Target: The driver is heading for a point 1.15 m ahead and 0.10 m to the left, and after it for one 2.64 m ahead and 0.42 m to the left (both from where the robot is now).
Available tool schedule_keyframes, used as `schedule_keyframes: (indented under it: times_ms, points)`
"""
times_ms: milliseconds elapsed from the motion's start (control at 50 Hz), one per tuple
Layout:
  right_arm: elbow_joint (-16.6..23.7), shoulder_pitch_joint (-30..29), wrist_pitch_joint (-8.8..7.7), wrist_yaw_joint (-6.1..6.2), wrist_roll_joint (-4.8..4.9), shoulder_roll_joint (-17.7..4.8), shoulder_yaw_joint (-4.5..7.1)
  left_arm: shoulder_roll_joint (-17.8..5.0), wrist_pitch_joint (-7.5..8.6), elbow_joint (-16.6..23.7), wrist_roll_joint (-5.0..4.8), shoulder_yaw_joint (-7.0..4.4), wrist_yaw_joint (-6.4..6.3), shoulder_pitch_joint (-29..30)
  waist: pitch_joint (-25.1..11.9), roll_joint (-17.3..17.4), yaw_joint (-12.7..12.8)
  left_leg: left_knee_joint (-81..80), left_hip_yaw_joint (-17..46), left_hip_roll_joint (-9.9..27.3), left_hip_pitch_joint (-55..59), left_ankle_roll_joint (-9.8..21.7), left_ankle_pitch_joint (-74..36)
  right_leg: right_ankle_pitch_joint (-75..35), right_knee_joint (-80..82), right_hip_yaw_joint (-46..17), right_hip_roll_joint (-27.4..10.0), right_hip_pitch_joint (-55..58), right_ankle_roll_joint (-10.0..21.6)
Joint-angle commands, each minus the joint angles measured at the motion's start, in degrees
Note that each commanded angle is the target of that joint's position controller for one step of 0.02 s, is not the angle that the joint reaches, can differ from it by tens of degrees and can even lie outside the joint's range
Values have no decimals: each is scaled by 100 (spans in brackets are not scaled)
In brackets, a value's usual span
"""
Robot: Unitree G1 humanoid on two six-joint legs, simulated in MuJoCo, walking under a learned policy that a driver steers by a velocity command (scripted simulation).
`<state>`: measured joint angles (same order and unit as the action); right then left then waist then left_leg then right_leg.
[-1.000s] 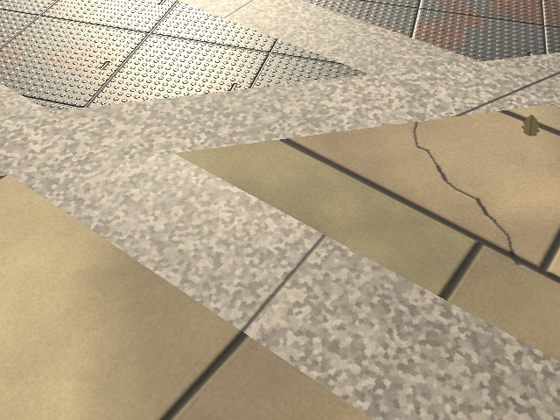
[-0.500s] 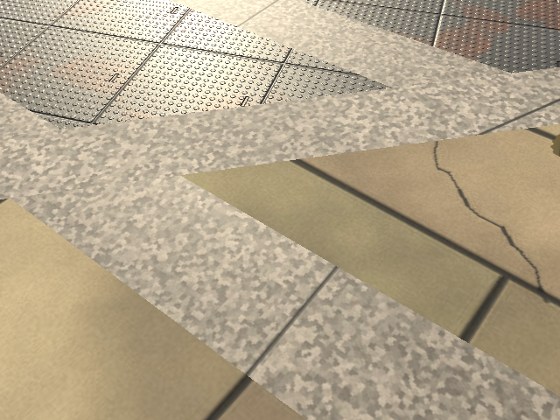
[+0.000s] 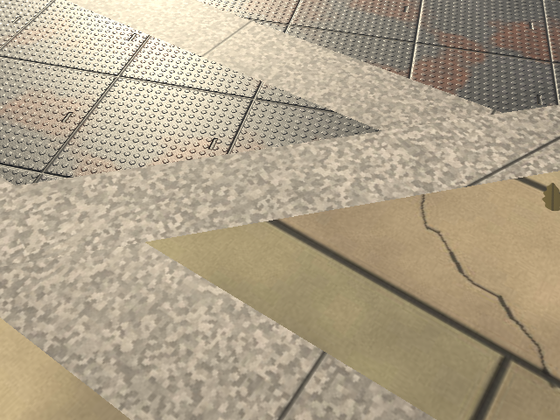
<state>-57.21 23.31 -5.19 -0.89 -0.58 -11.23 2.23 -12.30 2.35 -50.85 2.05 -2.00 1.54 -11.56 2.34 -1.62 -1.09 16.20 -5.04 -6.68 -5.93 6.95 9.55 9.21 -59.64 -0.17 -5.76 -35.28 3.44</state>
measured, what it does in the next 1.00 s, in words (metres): walks ahead: right foot, then left foot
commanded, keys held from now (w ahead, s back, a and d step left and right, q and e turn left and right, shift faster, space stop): w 1.00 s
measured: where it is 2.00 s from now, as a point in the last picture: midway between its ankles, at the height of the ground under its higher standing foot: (297, 276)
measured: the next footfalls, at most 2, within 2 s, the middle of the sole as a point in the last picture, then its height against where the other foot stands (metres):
right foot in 0.32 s outside the picture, level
left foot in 0.86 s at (264, 363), level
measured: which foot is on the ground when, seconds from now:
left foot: down 0.00-0.32, up 0.34-0.84, down 0.86-1.00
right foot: up 0.00-0.30, down 0.32-0.88, up 0.90-1.00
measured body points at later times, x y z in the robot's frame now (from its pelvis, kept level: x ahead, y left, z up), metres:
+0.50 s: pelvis +0.28 -0.06 +0.00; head +0.31 -0.07 +0.45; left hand +0.32 +0.19 -0.14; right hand +0.31 -0.31 -0.15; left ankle +0.25 +0.07 -0.66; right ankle +0.31 -0.12 -0.74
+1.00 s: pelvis +0.56 -0.01 -0.01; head +0.58 +0.00 +0.44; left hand +0.54 +0.23 -0.16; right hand +0.65 -0.26 -0.14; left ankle +0.61 +0.05 -0.74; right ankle +0.44 -0.13 -0.65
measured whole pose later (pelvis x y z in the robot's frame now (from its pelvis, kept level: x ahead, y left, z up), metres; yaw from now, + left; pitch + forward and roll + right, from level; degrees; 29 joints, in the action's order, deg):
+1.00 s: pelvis +0.56 -0.01 -0.01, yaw +0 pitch +0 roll +0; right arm -54.7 10.3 -4.6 -0.5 -1.1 -12.1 3.2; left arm -11.4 4.5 -59.1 1.0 -2.5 0.0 -20.3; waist 3.5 -1.1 1.1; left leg 26.9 -6.6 -2.8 -17.1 5.8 8.8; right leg 19.5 -66.6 0.8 -0.1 -18.9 5.1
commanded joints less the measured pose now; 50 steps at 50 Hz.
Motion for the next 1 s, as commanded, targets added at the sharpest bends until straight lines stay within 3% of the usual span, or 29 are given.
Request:
schedule_keyframes:
  times_ms: [20, 120, 220, 260, 280, 300, 320, 340, 360, 380, 400, 440, 460, 500, 580, 640, 760, 820, 840, 860, 880, 900, 920, 940, 960, 1000]
  points:
    - [165, 239, -96, 25, 33, -572, 71, -276, -12, 313, -16, -52, 25, 305, 397, 268, 52, -1193, 1285, 1639, -206, 559, -645, -682, 665, 103, -136, -454, -151]
    - [-35, 769, -92, 85, 9, -541, 22, -170, 10, 547, -66, 0, 50, 1226, 425, 423, -240, -1018, 1007, 1588, 459, 387, -1456, -1223, 1874, 339, 99, -426, -190]
    - [-228, 1024, -52, 185, -91, -638, 23, -219, 81, 761, -75, -6, 43, 1752, 481, 514, -315, -498, 990, 1874, 1368, 480, -2652, -566, 2542, 447, 326, -353, 21]
    - [-242, 818, -46, 213, -100, -716, 37, -275, 134, 681, -82, -43, 5, 1394, 317, 594, -60, 31, 842, 1886, 1380, 364, -3936, -104, 2849, 562, 574, 412, 221]
    - [-257, 743, -39, 215, -96, -782, 51, -362, 166, 505, -77, -97, -42, 850, 29, 641, 171, 637, 775, 1841, 1319, 285, -4720, 55, 2989, 633, 781, 1152, 337]
    - [-254, 627, -24, 200, -66, -816, 52, -493, 219, 175, -51, -177, -101, -125, -473, 522, 593, 1667, 584, 1658, 1020, 173, -4816, -182, 3342, 677, 904, 2341, 499]
    - [-112, 516, -45, 183, -7, -730, 9, -853, 273, -84, 87, -301, -175, -1180, -1129, 311, 997, 3097, 468, 1468, -142, 75, -3336, 124, 3342, -190, 80, 3959, 788]
    - [37, 1088, -46, 116, 241, -101, -121, -1458, 265, -152, 212, -458, -191, -1771, -2012, -970, 838, 5487, 18, 493, -2316, -243, 402, 624, 3634, -2997, -1773, 5759, 1598]
    - [-64, 957, -41, 134, 84, -656, 46, -1197, 186, -169, -23, -423, -120, -1515, -1972, -400, 776, 6121, 745, 355, -2888, -135, 1857, 614, 4255, -3928, -1826, 5410, 1667]
    - [124, 395, -42, 123, 28, -697, 91, -948, 180, -124, -124, -345, -94, -847, -963, -221, 476, 6041, 841, 718, -3164, -97, 1289, 691, 4401, -2884, -1555, 4505, 1441]
    - [205, 74, -67, 96, -1, -593, 66, -612, 223, -73, -135, -264, -64, -446, -460, 3, 346, 5707, 809, 918, -3020, -109, 884, 228, 4656, -2226, -1311, 3689, 1270]
    - [185, 57, 73, 35, -135, -388, 63, -223, 287, -192, -143, -140, -86, -292, -65, -23, -14, 5161, 748, 1170, -2514, -187, 591, -326, 4965, -1295, -748, 2757, 839]
    - [152, 181, 144, -11, -163, -264, 47, -241, 329, -280, -135, -132, -99, -437, -94, -194, -75, 5053, 688, 1165, -2325, -245, 569, -662, 5016, -1136, -737, 2585, 878]
    - [219, -1, 224, -57, -182, -220, 54, -339, 407, -466, -162, -148, -107, -764, -3, -129, -138, 4869, 578, 1204, -2506, -340, 411, -1176, 5111, -840, -633, 2542, 927]
    - [582, -1088, 275, -90, -141, -318, 61, -401, 409, -638, -159, -118, -113, -1210, 276, -112, 18, 3942, 350, 1317, -3189, -491, -461, -1606, 5291, -429, -396, 2744, 822]
    - [789, -1790, 258, -97, -79, -241, -2, -403, 407, -724, -157, -83, -125, -1482, 340, -164, 193, 2921, 195, 1219, -3082, -531, -963, -1871, 5298, -262, -317, 2900, 733]
    - [1082, -2668, 208, -71, -65, -326, -21, -491, 358, -981, -73, -75, -233, -2036, 463, -196, 417, 1897, 93, 999, -3155, -312, -756, -2462, 5007, -293, -660, 4057, 798]
    - [1011, -2296, 127, -29, -64, -416, 40, -596, 333, -1010, -34, -105, -286, -1840, 271, -229, 135, 1508, -32, 702, -2347, -47, -77, -3956, 4281, -146, -726, 4286, 682]
    - [817, -1714, 91, 14, -69, -493, 96, -645, 319, -1017, -34, -118, -284, -1768, -34, -235, -102, 1334, -114, 500, -1607, 66, 37, -4597, 3603, -69, -653, 4234, 613]
    - [475, -729, 35, 69, -112, -625, 179, -639, 302, -997, -64, -110, -268, -1662, -543, -69, -511, 1023, -115, 440, -364, 226, -217, -4451, 2512, 134, -428, 3821, 498]
    - [254, 328, -12, 138, -260, -1065, 313, -491, 318, -811, -130, -52, -246, -1607, -1253, 345, -858, 993, 1101, 1557, 1214, 554, 157, -2672, 873, 307, -166, 2589, 387]
    - [216, 602, 18, 115, -298, -1550, 438, 45, 306, -756, -356, 32, -181, -2300, -1901, 1620, -549, 373, 3950, 3176, 2628, 1417, 491, 1665, -1337, 563, 977, 493, 131]
    - [261, 165, 99, 64, -57, -1265, 396, -529, 289, -787, -184, -127, -198, -1867, -1562, 729, -482, -3, 4178, 2928, 2165, 1279, 750, 1859, -1751, -243, 784, -35, 230]
    - [351, -463, 94, 46, -4, -976, 307, -511, 309, -592, -161, -148, -176, -1338, -729, 558, -251, -124, 3227, 2745, 1353, 1080, 650, 1309, -1599, -267, 498, -232, 260]
    - [371, -748, 49, 20, -23, -658, 227, -420, 329, -543, -141, -136, -160, -1068, -335, 265, -121, -338, 2660, 2501, 660, 907, 56, 941, -1284, -252, 313, -49, 245]
    - [234, -801, -16, 59, -9, -308, 112, -199, 188, -583, -5, -127, -103, -1159, -105, 344, 221, -604, 1843, 2046, -145, 565, -436, 699, -765, -212, 97, 502, 148]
